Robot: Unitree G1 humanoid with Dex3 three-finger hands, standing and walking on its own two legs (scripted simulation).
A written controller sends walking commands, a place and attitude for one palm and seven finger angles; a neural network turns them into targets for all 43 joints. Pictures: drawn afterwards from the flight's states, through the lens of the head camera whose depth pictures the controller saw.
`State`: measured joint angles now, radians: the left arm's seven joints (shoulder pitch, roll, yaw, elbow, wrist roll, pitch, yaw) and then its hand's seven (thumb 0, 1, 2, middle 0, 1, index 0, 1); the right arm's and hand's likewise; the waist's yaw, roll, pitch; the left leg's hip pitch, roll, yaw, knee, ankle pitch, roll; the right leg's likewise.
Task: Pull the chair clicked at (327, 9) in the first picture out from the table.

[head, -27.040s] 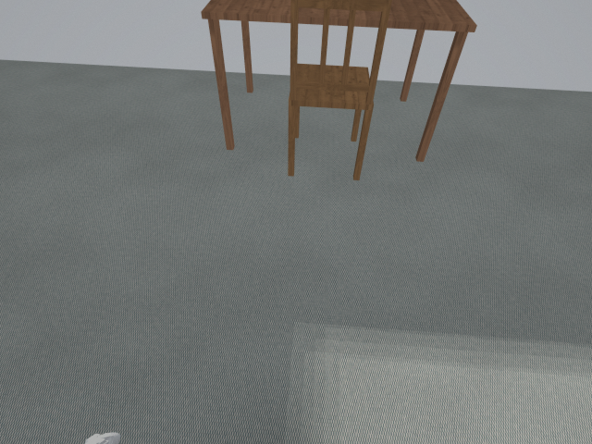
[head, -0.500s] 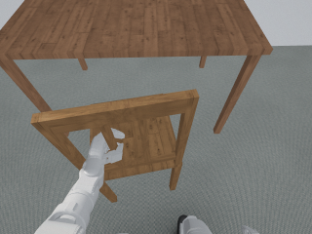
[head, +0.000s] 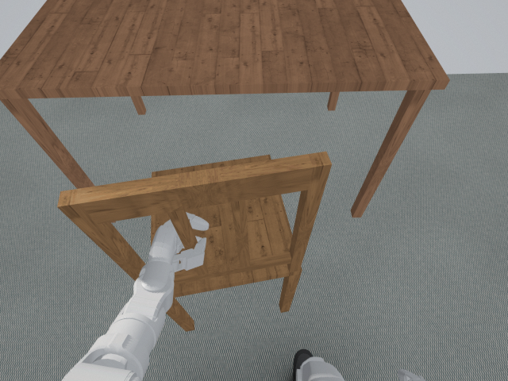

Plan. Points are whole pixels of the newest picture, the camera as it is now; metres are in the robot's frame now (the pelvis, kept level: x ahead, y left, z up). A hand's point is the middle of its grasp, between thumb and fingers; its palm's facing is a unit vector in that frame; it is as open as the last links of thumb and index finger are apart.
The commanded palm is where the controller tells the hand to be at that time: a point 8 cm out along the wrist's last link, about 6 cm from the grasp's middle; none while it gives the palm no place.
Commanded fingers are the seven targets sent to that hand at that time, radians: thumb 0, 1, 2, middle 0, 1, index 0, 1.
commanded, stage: step backward, pulling the chair out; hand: left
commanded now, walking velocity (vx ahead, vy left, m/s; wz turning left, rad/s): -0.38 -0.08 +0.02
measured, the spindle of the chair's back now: (191, 244) +0.36 +0.14 -0.08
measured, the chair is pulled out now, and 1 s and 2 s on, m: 0.23 0.32 0.63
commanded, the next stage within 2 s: stop walking, hand still on the chair in 1.92 s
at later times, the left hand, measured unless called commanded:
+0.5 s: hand (196, 257) +0.32 +0.12 -0.06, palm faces -0.03 -0.98 -0.19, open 5.5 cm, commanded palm +0.31 +0.17 -0.06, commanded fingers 0.00 0.90 0.90 -0.50 -1.45 -0.50 -1.45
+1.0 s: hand (184, 305) +0.24 +0.13 -0.06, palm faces -0.02 -0.98 -0.17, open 5.4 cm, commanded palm +0.23 +0.17 -0.06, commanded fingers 0.00 0.90 0.90 -0.50 -1.45 -0.50 -1.45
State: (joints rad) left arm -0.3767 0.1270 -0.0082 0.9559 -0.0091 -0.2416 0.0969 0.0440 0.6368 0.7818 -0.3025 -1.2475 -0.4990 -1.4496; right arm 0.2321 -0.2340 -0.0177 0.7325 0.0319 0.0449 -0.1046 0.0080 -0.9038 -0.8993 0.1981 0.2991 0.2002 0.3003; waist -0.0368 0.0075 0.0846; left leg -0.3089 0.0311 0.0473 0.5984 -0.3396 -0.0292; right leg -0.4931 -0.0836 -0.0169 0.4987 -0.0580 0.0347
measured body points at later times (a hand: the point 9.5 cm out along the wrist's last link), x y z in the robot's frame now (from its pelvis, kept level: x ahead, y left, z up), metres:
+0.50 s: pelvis -0.02 +0.00 +0.00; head +0.05 +0.00 +0.44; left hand +0.32 +0.17 -0.04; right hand +0.07 -0.27 -0.12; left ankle -0.04 +0.12 -0.73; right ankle +0.06 -0.14 -0.72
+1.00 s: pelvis -0.09 +0.00 +0.01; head -0.01 +0.00 +0.45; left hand +0.23 +0.18 -0.04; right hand +0.03 -0.24 -0.12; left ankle -0.05 +0.14 -0.73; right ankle -0.10 -0.13 -0.71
